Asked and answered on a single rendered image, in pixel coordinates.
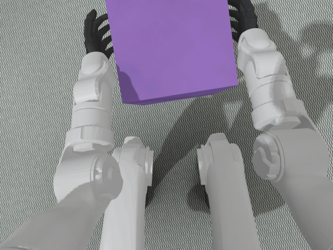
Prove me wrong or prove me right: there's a right robot hand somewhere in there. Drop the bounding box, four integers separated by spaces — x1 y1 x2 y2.
227 0 258 44

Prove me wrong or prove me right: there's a left robot hand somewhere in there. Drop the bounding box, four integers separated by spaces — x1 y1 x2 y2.
84 9 114 59

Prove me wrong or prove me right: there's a right robot upper arm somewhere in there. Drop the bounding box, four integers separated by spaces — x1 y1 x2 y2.
252 128 333 250

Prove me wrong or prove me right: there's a right robot shin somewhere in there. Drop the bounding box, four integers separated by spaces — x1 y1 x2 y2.
205 133 245 193

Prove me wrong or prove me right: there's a left robot upper arm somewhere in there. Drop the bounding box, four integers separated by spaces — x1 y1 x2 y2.
0 153 123 250

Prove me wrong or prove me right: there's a left robot forearm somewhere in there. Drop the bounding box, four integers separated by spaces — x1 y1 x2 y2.
54 52 117 192

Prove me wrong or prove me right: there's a robot right thigh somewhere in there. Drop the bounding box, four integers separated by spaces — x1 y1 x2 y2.
197 140 261 250

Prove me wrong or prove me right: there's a carton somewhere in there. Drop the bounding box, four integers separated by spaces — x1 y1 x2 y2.
105 0 238 105

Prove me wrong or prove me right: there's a right robot forearm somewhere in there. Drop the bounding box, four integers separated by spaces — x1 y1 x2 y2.
236 28 330 167

